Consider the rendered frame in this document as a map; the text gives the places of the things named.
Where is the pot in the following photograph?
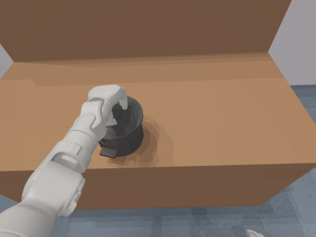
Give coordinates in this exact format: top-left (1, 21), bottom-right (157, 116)
top-left (99, 124), bottom-right (144, 159)

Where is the lid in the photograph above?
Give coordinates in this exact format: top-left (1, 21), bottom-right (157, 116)
top-left (102, 96), bottom-right (143, 141)

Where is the left robot hand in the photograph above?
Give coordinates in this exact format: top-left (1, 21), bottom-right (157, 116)
top-left (88, 84), bottom-right (128, 126)

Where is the table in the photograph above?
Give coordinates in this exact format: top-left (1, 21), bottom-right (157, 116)
top-left (0, 0), bottom-right (316, 210)

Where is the robot left forearm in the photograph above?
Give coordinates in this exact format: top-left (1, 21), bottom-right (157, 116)
top-left (22, 95), bottom-right (112, 200)

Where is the knob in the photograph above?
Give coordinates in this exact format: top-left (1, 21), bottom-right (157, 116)
top-left (112, 104), bottom-right (123, 120)

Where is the robot left upper arm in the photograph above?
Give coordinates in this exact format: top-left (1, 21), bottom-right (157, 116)
top-left (0, 160), bottom-right (85, 237)

